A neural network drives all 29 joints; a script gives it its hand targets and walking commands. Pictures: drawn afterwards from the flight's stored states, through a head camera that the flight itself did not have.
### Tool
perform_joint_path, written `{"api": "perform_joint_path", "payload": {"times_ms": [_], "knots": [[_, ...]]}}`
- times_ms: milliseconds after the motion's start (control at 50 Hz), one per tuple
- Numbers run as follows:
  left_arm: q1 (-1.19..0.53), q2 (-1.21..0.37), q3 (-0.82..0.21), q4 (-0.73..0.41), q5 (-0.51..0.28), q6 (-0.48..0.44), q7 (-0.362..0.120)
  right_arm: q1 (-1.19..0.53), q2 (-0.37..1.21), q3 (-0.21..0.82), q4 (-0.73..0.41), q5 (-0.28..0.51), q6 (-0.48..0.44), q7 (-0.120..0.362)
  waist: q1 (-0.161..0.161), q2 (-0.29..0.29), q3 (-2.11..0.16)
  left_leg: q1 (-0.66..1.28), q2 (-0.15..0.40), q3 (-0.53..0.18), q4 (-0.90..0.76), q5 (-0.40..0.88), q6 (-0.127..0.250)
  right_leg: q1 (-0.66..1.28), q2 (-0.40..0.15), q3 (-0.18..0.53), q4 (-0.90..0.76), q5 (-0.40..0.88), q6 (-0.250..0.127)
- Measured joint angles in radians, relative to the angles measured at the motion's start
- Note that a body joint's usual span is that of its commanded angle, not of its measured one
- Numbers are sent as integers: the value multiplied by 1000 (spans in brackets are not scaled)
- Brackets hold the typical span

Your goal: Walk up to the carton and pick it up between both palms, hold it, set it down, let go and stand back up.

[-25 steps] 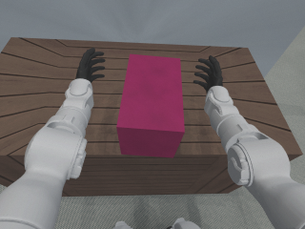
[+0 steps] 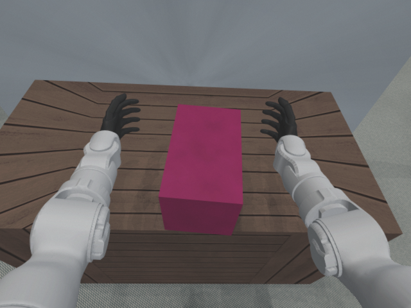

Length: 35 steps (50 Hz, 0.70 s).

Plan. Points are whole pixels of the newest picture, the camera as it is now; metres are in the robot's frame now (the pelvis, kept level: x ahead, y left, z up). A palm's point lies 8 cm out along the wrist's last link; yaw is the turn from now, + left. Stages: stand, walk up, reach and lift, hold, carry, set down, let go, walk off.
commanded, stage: set down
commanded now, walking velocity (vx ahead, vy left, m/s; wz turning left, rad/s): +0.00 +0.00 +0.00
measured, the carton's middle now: (203, 167) +0.45 -0.02 -0.05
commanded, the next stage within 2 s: none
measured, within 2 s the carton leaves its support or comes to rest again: neither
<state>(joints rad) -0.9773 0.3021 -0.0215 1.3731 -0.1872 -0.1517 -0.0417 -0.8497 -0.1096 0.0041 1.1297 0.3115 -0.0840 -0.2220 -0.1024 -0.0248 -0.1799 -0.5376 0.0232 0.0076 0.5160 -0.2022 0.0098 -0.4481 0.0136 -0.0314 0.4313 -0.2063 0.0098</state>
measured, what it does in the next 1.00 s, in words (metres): stands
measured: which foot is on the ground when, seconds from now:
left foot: down 0.00-1.00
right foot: down 0.00-1.00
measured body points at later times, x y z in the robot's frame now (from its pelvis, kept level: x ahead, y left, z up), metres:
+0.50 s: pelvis -0.01 +0.01 +0.00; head -0.01 +0.04 +0.45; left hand +0.39 +0.20 +0.05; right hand +0.35 -0.16 +0.05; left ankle +0.02 +0.11 -0.74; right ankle -0.01 -0.13 -0.74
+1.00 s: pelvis -0.01 +0.01 +0.00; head +0.00 +0.04 +0.45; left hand +0.31 +0.22 +0.00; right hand +0.29 -0.15 +0.00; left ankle +0.02 +0.11 -0.74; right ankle -0.01 -0.13 -0.74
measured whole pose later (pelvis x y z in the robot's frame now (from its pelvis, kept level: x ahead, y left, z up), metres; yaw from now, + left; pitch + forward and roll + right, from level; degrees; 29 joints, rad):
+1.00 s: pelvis -0.01 +0.01 +0.00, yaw +0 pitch +3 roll -2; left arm -0.27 0.26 -0.03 0.81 -0.19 -0.27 -0.06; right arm -0.22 0.02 -0.03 0.81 0.16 -0.34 -0.24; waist -0.01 -0.03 -0.05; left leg -0.37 0.02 0.02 0.57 -0.25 0.02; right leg -0.28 0.01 -0.02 0.47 -0.24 0.02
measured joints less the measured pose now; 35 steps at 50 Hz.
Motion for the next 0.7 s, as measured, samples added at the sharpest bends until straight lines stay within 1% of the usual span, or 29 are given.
{"api": "perform_joint_path", "payload": {"times_ms": [120,280,400,500,700], "knots": [[161,-32,51,-143,40,-15,6,151,53,-12,-94,-40,-57,-17,20,10,10,8,4,-1,-1,-4,-1,17,4,-1,-21,7,1],[280,-44,61,-291,31,-6,8,269,76,-32,-203,-93,-94,-40,35,19,23,21,3,5,13,-10,6,32,2,6,-15,8,8],[317,-51,65,-326,39,8,-1,300,61,-19,-206,-88,-101,-39,47,11,44,76,0,17,12,-11,14,84,-1,17,-18,11,12],[352,-62,47,-325,34,3,1,328,62,-26,-189,-90,-105,-28,59,7,66,114,-4,23,14,-11,19,119,-5,22,-12,10,14],[455,-69,-3,-345,-13,-74,19,413,100,-63,-212,-135,-147,-5,76,0,91,104,-7,23,42,-15,21,101,-9,22,35,-4,12]]}}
